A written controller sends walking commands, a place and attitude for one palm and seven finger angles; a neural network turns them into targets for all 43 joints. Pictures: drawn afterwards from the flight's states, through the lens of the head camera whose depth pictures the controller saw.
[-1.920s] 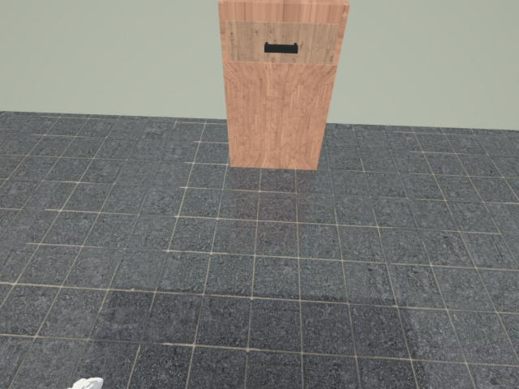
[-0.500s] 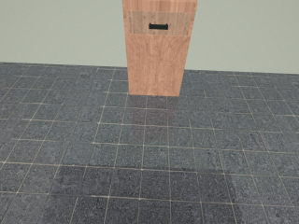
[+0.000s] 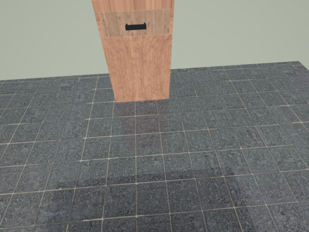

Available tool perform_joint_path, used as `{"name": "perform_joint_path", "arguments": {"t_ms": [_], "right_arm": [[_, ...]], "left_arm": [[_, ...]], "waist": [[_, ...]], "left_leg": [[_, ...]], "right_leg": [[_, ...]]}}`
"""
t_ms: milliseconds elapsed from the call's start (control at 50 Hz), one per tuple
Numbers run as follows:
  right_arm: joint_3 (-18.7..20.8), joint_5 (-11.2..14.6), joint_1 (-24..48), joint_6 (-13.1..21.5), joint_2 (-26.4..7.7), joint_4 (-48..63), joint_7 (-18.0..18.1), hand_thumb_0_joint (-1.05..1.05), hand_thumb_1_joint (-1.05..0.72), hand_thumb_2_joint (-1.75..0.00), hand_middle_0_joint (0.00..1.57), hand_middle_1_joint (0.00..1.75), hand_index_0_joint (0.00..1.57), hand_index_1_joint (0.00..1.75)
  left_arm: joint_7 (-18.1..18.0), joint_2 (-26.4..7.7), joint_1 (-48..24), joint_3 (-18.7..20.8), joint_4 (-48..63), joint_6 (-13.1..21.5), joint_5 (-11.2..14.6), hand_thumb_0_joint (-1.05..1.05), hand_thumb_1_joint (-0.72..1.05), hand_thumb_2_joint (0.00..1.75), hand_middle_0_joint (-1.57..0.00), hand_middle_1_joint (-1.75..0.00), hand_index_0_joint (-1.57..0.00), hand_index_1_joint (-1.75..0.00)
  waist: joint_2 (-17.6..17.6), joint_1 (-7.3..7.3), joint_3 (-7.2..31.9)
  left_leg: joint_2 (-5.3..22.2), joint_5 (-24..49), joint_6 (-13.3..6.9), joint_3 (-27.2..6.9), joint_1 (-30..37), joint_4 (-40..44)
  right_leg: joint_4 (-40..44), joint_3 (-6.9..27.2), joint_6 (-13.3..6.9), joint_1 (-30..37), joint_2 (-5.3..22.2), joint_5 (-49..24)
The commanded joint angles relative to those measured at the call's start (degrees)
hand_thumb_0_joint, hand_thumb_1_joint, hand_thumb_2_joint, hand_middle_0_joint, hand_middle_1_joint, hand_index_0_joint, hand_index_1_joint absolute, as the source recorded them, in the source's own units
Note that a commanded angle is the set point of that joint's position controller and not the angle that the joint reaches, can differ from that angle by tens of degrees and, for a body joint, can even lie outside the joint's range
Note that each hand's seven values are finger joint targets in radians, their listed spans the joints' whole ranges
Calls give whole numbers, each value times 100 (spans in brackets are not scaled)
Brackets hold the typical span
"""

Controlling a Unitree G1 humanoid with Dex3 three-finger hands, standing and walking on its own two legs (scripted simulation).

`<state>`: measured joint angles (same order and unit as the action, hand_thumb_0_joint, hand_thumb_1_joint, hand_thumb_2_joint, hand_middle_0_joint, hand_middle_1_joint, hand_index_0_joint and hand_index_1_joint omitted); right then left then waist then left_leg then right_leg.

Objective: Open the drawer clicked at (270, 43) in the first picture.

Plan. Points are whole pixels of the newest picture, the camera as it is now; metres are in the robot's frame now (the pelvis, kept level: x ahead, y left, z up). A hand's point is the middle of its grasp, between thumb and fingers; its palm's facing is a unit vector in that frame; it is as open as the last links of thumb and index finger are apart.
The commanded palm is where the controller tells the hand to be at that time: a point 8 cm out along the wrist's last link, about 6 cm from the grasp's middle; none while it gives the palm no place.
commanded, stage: walk to a spot facing it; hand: left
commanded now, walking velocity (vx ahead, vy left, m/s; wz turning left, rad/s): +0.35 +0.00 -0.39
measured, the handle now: (135, 25) +1.29 +0.25 -0.05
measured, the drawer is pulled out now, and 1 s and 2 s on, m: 0.00 0.00 0.00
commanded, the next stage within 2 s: turn to face it in 1.02 s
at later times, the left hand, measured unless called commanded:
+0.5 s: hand (88, 206) +0.22 +0.25 -0.18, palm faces -0.14 -0.97 -0.18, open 7.4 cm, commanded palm none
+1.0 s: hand (159, 117) +0.60 +0.04 -0.16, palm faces -0.49 -0.85 -0.18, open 7.4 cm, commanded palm none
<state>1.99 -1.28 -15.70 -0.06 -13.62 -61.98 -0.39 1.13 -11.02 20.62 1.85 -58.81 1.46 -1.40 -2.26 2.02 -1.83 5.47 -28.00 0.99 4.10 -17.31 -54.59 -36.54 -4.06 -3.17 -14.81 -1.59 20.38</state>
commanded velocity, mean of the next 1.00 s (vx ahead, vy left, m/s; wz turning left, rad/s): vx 0.34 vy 0.00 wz -0.43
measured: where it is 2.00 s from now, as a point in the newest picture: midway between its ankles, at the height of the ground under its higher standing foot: (183, 184)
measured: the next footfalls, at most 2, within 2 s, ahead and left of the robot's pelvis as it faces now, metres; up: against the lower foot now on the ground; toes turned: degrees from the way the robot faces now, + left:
left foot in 0.36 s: +0.30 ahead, +0.14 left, +0.00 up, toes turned -1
right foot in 0.92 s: +0.46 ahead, -0.18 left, +0.00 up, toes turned -34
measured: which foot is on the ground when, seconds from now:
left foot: up 0.00-0.34, down 0.36-0.92, up 0.94-1.00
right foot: down 0.00-0.36, up 0.38-0.90, down 0.92-1.00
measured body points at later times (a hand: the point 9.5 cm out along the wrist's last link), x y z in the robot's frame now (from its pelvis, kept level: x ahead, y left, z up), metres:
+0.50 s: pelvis +0.20 +0.05 +0.01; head +0.22 +0.08 +0.45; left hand +0.23 +0.30 -0.16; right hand +0.25 -0.19 -0.12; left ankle +0.26 +0.14 -0.72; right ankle +0.09 -0.05 -0.63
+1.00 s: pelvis +0.40 -0.05 -0.01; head +0.44 -0.07 +0.44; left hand +0.63 +0.09 -0.14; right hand +0.21 -0.20 -0.15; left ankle +0.32 +0.13 -0.62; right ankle +0.43 -0.15 -0.72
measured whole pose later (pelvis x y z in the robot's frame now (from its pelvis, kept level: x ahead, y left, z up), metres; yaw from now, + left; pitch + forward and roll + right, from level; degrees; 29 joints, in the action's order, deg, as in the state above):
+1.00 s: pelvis +0.40 -0.05 -0.01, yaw -27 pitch -1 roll +0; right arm 2.6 -0.8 -24.2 1.3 -8.6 -63.2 0.1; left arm 1.5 -11.0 4.7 3.2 -52.8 2.2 -1.0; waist 0.2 -3.3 -6.6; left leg 9.1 -27.5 2.8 8.4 -15.7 -70.7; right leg -37.9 -7.9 -5.0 -23.8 0.2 13.6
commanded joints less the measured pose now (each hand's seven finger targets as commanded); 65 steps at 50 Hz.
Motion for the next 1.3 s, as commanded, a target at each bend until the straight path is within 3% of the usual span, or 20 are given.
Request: {"name": "perform_joint_path", "arguments": {"t_ms": [0,80,240,300,320,340,360,420,480,640,800,840,860,880,900,920,980,1060,1240,1280], "right_arm": [[133,-10,1120,308,-465,884,0,0,-90,-90,20,30,20,30],[171,6,766,203,-153,800,-56,0,-90,-90,20,30,20,30],[143,51,1446,335,65,1159,-126,0,-90,-90,20,30,20,30],[204,29,371,433,-146,850,-12,0,-90,-90,20,30,20,30],[280,4,-543,458,-488,568,79,0,-90,-90,20,30,20,30],[442,-93,-1286,481,-1173,404,142,0,-90,-90,20,30,20,30],[432,-32,-1632,416,-1376,387,136,0,-90,-90,20,30,20,30],[197,-15,-327,465,-305,570,149,0,-90,-90,20,30,20,30],[146,2,-159,578,-92,531,184,0,-90,-90,20,30,20,30],[204,21,-784,627,-260,328,184,0,-90,-90,20,30,20,30],[218,-61,-1281,494,-462,142,157,0,-90,-90,20,30,20,30],[246,-37,-1180,465,-638,203,154,0,-90,-90,20,30,20,30],[257,-1,-1006,446,-714,270,132,0,-90,-90,20,30,20,30],[209,82,-1090,438,-505,372,52,0,-90,-90,20,30,20,30],[138,146,-1095,475,-81,637,72,0,-90,-90,20,30,20,30],[162,156,-486,470,-287,773,120,0,-90,-90,20,30,20,30],[176,10,-145,341,-154,719,124,0,-90,-90,20,30,20,30],[155,-27,-732,136,79,535,89,0,-90,-90,20,30,20,30],[20,48,163,223,152,606,28,0,-90,-90,20,30,20,30],[59,22,-229,251,-133,444,21,0,-90,-90,20,30,20,30]], "left_arm": [[-188,-961,793,218,98,178,-5,0,90,90,-20,-30,-20,-30],[-182,-767,766,202,30,280,-4,0,90,90,-20,-30,-20,-30],[-240,-717,897,238,-188,257,-30,0,90,90,-20,-30,-20,-30],[-235,-774,608,306,-140,239,7,0,90,90,-20,-30,-20,-30],[-205,-660,604,311,-117,241,38,0,90,90,-20,-30,-20,-30],[-139,-321,943,313,-31,203,105,0,90,90,-20,-30,-20,-30],[-104,-231,637,244,199,246,78,0,90,90,-20,-30,-20,-30],[-8,-234,-145,300,245,118,-40,0,90,90,-20,-30,-20,-30],[65,-43,186,301,148,-93,-74,0,90,90,-20,-30,-20,-30],[177,-85,-1118,294,735,-226,-102,0,90,90,-20,-30,-20,-30],[188,-132,-2069,220,1061,-111,-47,0,90,90,-20,-30,-20,-30],[160,-290,-1371,268,867,-36,-56,0,90,90,-20,-30,-20,-30],[126,-494,-489,332,614,25,-73,0,90,90,-20,-30,-20,-30],[70,-1088,266,486,401,105,-94,0,90,90,-20,-30,-20,-30],[-19,-1763,845,639,306,139,-3,0,90,90,-20,-30,-20,-30],[-76,-1908,788,664,310,95,116,0,90,90,-20,-30,-20,-30],[-158,-1052,-450,403,560,136,78,0,90,90,-20,-30,-20,-30],[-167,-818,-829,324,537,215,-19,0,90,90,-20,-30,-20,-30],[-225,-705,-444,198,174,150,53,0,90,90,-20,-30,-20,-30],[-265,-573,-305,160,139,59,61,0,90,90,-20,-30,-20,-30]], "waist": [[520,122,-455],[734,-110,-294],[982,84,-359],[820,-419,86],[387,-755,581],[-1143,-869,1330],[-1428,-890,1222],[-545,-404,-347],[-463,-47,-137],[-187,-257,-403],[-418,-517,-470],[-481,-177,48],[-359,275,537],[411,580,1223],[1554,601,1950],[983,678,1888],[234,-27,364],[739,-518,322],[929,-230,175],[203,-344,266]], "left_leg": [[257,700,67,-347,-2440,-1218],[178,1458,191,-106,-2083,-623],[-45,1637,48,142,-1396,1321],[-339,1838,-85,281,493,2412],[-60,1909,-191,17,1920,2545],[1579,1557,-682,-2052,3209,2879],[2355,1130,-1066,-3276,2889,3794],[1825,-114,-731,-2034,639,4476],[1429,1066,-625,-623,251,4410],[1407,2244,-824,337,1349,4499],[1528,4487,-660,1140,2073,3710],[1466,6135,-542,1384,2162,2510],[1300,6176,-332,1565,1738,1310],[1040,4365,-79,1556,66,-332],[-6,-439,261,1121,-1795,-2392],[131,-481,129,167,-2100,-2917],[634,714,143,-254,-1811,-2226],[464,1001,273,-68,-1055,-938],[-17,1903,92,119,-159,1855],[50,3156,-19,-103,825,2568]], "right_leg": [[2439,2970,-1051,977,1928,-463],[2490,1944,-803,748,1434,-1448],[2191,1629,-602,1014,1280,-2306],[1009,1375,-406,632,959,-3166],[-124,1218,-266,18,716,-2935],[-1971,557,-7,-1230,4,-634],[-3350,514,49,-1794,-177,1177],[-4021,638,64,-2176,638,-91],[-3661,505,201,-1808,768,-578],[-2125,188,458,-2809,990,-1390],[-251,-456,76,-1904,477,-819],[109,-741,-135,-815,90,-506],[518,-838,-222,441,-83,-901],[660,231,-543,2441,807,-1170],[1109,3312,-1370,3708,2649,-2509],[1560,3427,-1542,3241,2775,-2647],[1883,1872,-976,832,2033,-2437],[2071,1008,-746,-264,1474,-2375],[1647,413,-366,466,1397,-2768],[776,88,-3,184,1128,-2164]]}}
